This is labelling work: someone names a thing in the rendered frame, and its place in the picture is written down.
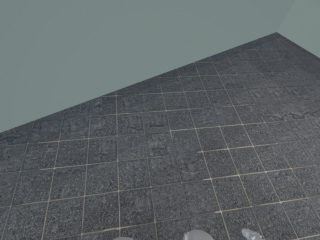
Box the robot right hand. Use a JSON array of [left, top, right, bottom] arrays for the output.
[[241, 228, 265, 240]]

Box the right robot thigh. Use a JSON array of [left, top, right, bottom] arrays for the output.
[[183, 229, 214, 240]]

